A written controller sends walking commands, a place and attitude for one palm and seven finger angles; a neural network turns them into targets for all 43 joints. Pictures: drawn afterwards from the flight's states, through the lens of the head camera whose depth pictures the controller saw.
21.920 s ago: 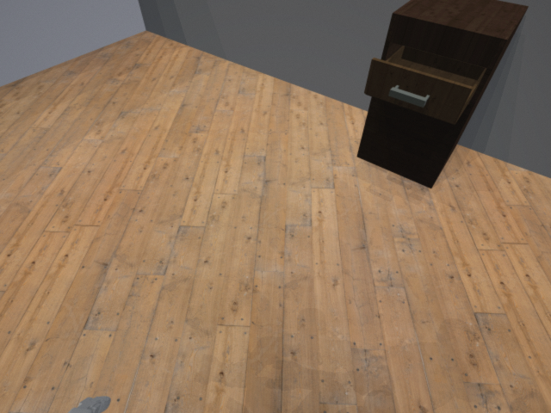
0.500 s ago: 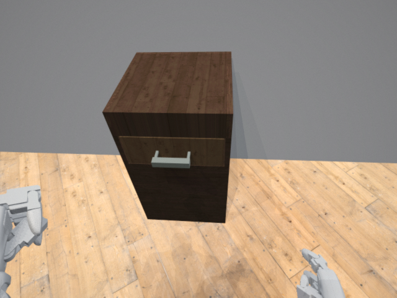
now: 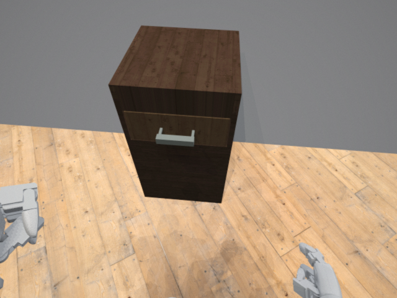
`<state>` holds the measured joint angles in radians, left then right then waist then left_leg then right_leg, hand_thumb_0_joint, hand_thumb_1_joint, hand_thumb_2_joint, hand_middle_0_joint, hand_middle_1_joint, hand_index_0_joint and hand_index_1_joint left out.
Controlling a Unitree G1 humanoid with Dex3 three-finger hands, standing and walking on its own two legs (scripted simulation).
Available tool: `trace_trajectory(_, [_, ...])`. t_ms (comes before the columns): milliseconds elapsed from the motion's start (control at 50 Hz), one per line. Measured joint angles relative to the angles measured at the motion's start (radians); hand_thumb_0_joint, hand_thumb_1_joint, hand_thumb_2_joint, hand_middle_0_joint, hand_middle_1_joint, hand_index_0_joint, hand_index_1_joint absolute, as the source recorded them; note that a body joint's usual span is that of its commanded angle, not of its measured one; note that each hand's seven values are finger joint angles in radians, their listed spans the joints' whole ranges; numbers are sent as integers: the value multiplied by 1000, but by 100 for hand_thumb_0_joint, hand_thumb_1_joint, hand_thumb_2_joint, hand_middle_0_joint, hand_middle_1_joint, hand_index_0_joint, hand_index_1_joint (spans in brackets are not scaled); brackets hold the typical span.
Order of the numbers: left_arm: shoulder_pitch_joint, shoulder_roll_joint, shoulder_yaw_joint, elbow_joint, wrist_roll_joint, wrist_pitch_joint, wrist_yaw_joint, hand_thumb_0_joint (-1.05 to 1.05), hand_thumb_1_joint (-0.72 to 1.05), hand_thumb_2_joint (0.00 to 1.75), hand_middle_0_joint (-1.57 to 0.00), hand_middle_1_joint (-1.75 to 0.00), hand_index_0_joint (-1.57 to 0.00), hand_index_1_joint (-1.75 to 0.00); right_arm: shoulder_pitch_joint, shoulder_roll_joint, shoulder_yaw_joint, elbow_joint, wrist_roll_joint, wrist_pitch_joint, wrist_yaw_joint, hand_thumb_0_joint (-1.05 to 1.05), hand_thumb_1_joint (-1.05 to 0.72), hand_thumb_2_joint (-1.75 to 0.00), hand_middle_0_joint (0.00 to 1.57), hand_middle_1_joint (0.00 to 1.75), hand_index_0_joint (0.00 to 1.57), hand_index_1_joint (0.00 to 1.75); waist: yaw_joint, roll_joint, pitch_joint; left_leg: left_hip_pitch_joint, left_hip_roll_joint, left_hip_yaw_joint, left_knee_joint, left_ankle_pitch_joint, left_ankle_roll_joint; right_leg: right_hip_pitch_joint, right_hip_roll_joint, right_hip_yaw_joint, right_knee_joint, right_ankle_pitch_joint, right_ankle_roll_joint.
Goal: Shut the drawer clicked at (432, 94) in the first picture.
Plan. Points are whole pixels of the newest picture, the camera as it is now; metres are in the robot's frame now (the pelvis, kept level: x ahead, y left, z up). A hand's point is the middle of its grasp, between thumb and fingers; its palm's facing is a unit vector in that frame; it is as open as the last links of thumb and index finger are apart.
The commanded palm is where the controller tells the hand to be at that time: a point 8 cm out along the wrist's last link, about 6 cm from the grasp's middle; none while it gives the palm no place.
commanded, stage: step back with the hand held close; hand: left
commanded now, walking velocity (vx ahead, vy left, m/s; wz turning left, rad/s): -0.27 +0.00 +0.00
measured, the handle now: (176, 135) +0.68 +0.13 -0.19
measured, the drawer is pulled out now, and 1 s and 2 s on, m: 0.00 0.00 0.00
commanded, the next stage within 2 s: stop stepping back and stand still in 0.70 s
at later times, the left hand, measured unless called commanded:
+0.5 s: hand (21, 272) +0.13 +0.22 +0.17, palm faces +0.27 -0.80 -0.54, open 3.2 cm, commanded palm +0.06 +0.27 +0.18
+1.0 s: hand out of the picture +0.02 +0.21 +0.17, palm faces +0.29 -0.83 -0.48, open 3.2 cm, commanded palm -0.04 +0.26 +0.18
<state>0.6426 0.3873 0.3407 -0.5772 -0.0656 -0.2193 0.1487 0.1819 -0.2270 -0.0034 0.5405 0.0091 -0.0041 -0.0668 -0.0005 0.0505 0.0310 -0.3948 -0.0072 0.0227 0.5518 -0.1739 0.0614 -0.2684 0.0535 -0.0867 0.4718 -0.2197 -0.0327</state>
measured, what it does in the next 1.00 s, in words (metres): walks backwards: left foot, then right foot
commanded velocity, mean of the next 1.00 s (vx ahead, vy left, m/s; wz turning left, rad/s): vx -0.24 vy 0.01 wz -0.02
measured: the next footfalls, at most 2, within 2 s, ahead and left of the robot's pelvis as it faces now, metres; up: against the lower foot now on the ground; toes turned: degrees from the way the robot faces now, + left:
left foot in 0.66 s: -0.04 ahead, +0.12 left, +0.00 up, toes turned +3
right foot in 0.92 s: -0.14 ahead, -0.12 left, +0.00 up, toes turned -2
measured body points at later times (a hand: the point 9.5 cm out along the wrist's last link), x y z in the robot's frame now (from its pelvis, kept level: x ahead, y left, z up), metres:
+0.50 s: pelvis -0.07 -0.01 -0.01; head -0.02 +0.00 +0.44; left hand +0.11 +0.26 +0.20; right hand +0.14 -0.24 -0.08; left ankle +0.05 +0.08 -0.72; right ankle -0.06 -0.11 -0.73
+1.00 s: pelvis -0.17 -0.02 +0.00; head -0.15 -0.01 +0.45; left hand +0.00 +0.25 +0.19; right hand -0.01 -0.24 -0.09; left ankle -0.10 +0.10 -0.72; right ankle -0.18 -0.12 -0.73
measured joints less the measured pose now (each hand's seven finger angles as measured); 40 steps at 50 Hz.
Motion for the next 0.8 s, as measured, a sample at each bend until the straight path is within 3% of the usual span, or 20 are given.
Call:
trace_trajectory(80, [-3, 8, 5, -21, 8, -10, 7, 1, 88, 90, -141, -160, -140, -160, 10, 2, 7, 6, -6, -10, -6, 1, -90, -90, 20, 30, 20, 30, 0, -21, 9, -8, -7, 3, -4, 10, 14, -18, -3, 10, 18, -12, 17])
trace_trajectory(180, [-21, 48, 53, -39, 26, -19, -2, 1, 88, 90, -141, -160, -140, -160, 31, 17, 9, 1, -19, -34, -10, 1, -90, -90, 20, 30, 20, 30, -15, -43, 3, -37, -35, -15, -32, 44, 24, -22, 16, 92, 126, -66, 35])
trace_trajectory(260, [-11, 63, 98, -58, 17, -41, -8, 1, 89, 90, -140, -160, -140, -160, 3, 28, 15, 13, -23, -52, 0, 1, -90, -90, 20, 30, 20, 30, 0, -65, 6, -81, -35, -3, -39, 65, 20, 3, 19, 129, 74, -122, 26])
trace_trajectory(360, [-19, 66, 66, -82, 4, -43, -25, 1, 89, 90, -140, -160, -140, -160, -64, 22, 12, 27, -22, -61, 17, 1, -90, -90, 20, 31, 20, 30, 10, -58, 60, -88, -17, 6, -55, 106, 10, -24, 34, 137, 88, -98, 20])
trace_trajectory(440, [3, 86, 68, -92, 2, -40, -41, 1, 88, 90, -140, -160, -140, -160, -77, 17, 6, 6, -16, -45, 20, 1, -90, -90, 20, 31, 20, 30, 1, -38, 62, -105, 1, -4, -31, 113, 0, -41, 52, 124, 115, -90, 5])
trace_trajectory(480, [16, 90, 74, -86, 2, -44, -42, 1, 88, 90, -140, -160, -140, -160, -68, 16, -4, 0, -9, -32, 21, 1, -90, -90, 20, 31, 20, 30, -7, -33, 44, -140, 1, -17, 34, 0, -22, -51, 53, 111, 114, -82, -7])
trace_trajectory(520, [19, 77, 66, -70, 4, -46, -32, 1, 88, 90, -140, -160, -140, -160, -48, 16, -20, 18, -8, -18, 24, 1, -90, -90, 20, 30, 20, 30, -5, -45, 12, -174, -22, -40, 205, -128, -52, -54, 38, 111, 96, -69, -11])
trace_trajectory(580, [7, 39, 53, -30, 14, -42, -10, 1, 88, 90, -141, -160, -140, -160, -14, 17, -29, 48, -8, 7, 12, 1, -90, -90, 20, 30, 20, 30, -3, -75, -28, -135, -29, -35, 319, -208, -66, -44, 7, 120, 48, -37, -3])
trace_trajectory(620, [-9, 20, 45, -11, 21, -32, 2, 1, 88, 90, -141, -160, -140, -160, 0, 11, -24, 51, -8, 14, -3, 1, -90, -90, 20, 30, 20, 30, -6, -89, -37, -56, -14, -31, 213, -198, -65, -50, -8, 120, 34, -21, 6])
trace_trajectory(660, [-28, 13, 37, -16, 23, -23, 5, 1, 88, 90, -141, -160, -140, -160, 4, -6, -22, 42, -8, 11, -12, 1, -90, -90, 20, 30, 20, 30, -14, -74, -31, 36, 18, -36, 24, -63, -53, -76, -5, 104, 57, -20, 19])
trace_trajectory(720, [-67, 48, 47, -23, 23, -21, -7, 1, 88, 90, -141, -160, -140, -160, -27, 20, -31, 53, -11, -8, -6, 1, -90, -90, 20, 30, 20, 30, -2, -122, 14, 37, -8, -9, -5, -67, -44, -139, -30, 126, 169, -66, 45])
trace_trajectory(800, [-41, 61, 60, -65, 11, -5, -19, 1, 89, 90, -140, -160, -140, -160, -39, 58, -10, 45, -28, -65, 22, 1, -90, -90, 20, 30, 20, 30, 3, -106, 26, 19, 26, 6, -20, -22, -45, -172, -3, 108, 336, -198, 53])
